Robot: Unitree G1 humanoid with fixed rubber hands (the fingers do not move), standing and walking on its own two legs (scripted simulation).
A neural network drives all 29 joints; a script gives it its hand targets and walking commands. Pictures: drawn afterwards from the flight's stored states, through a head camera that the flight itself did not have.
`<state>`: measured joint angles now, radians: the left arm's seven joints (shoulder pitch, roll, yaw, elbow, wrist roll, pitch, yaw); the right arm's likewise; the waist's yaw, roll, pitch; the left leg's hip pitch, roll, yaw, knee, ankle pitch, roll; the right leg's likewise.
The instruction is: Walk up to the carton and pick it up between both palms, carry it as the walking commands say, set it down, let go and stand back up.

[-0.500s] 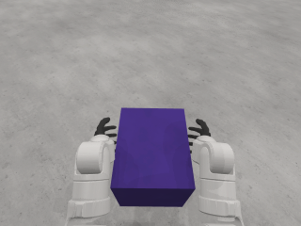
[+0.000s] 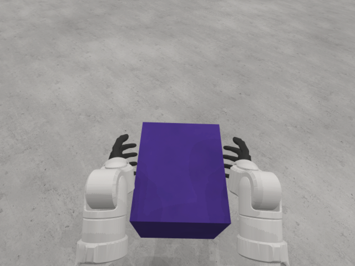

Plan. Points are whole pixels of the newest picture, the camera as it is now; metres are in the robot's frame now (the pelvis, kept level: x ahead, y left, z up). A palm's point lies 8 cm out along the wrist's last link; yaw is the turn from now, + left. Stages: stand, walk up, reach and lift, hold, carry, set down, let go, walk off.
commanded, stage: carry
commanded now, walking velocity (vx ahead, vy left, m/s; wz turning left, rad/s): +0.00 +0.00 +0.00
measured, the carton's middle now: (179, 182) +0.32 +0.00 +0.00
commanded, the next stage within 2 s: none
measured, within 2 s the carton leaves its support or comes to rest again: neither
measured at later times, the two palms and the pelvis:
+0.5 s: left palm (109, 180) +0.27 +0.13 +0.10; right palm (244, 181) +0.27 -0.13 +0.10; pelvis -0.02 +0.00 +0.00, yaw +1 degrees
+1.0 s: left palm (112, 197) +0.24 +0.12 +0.10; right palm (252, 198) +0.24 -0.14 +0.10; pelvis -0.06 -0.01 +0.00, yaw +1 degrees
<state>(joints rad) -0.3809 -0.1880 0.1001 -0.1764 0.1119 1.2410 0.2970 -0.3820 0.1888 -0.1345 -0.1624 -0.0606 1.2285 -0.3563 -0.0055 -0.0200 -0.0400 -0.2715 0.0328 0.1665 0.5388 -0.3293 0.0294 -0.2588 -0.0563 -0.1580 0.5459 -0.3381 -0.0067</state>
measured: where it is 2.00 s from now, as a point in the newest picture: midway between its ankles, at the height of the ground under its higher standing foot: outside the picture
